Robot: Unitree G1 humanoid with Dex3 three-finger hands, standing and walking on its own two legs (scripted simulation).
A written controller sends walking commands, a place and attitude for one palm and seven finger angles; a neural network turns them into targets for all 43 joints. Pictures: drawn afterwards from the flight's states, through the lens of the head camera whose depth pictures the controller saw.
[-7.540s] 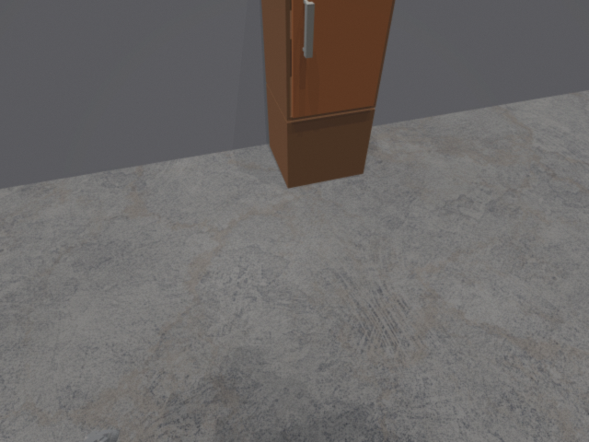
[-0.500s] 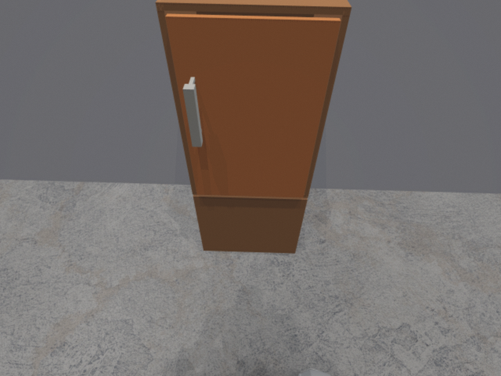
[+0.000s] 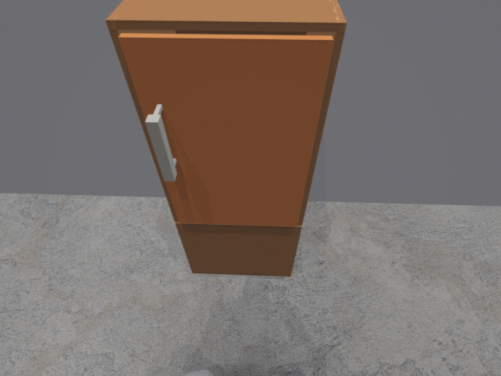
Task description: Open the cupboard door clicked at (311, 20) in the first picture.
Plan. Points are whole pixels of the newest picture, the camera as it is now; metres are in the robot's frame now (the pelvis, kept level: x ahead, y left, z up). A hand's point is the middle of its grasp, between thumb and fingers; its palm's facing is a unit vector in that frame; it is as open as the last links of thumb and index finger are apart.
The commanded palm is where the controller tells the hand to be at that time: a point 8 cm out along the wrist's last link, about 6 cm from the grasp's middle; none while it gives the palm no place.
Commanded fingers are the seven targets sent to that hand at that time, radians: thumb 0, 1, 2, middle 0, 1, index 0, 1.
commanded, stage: come to a stop and stand still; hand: left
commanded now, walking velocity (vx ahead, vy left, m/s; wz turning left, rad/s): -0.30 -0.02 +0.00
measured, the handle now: (164, 144) +0.58 +0.25 +0.01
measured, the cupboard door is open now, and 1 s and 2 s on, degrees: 0 0 0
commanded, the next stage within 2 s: look again from close up in 1.16 s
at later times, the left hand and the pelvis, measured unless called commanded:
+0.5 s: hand out of the picture +0.03 +0.16 -0.17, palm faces +0.03 -0.96 -0.28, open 7.4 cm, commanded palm none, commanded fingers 0.00 0.90 0.90 -0.20 -0.30 -0.20 -0.30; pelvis -0.01 -0.03 -0.01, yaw -1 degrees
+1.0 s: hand out of the picture -0.04 +0.14 -0.18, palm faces +0.05 -0.98 -0.18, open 7.4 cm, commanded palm none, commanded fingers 0.00 0.90 0.90 -0.20 -0.30 -0.20 -0.30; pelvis -0.04 -0.03 +0.00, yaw -1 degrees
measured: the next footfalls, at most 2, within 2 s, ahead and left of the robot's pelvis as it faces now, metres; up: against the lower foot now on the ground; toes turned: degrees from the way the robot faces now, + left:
left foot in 0.06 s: +0.11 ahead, +0.14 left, +0.00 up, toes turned +6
right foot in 0.36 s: +0.03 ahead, -0.13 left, +0.00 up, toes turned -6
